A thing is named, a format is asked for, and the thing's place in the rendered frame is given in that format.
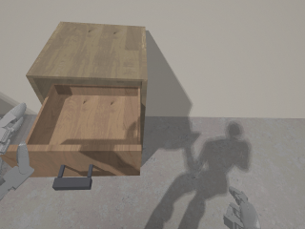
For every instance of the handle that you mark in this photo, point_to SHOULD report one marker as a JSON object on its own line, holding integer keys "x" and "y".
{"x": 61, "y": 183}

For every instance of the right robot hand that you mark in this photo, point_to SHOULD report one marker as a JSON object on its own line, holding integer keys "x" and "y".
{"x": 242, "y": 217}

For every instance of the cabinet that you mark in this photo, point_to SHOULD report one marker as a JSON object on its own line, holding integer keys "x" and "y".
{"x": 93, "y": 54}

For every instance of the left robot hand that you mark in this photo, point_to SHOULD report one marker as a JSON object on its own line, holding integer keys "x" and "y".
{"x": 9, "y": 124}

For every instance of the drawer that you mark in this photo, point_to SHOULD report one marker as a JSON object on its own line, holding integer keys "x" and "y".
{"x": 79, "y": 125}

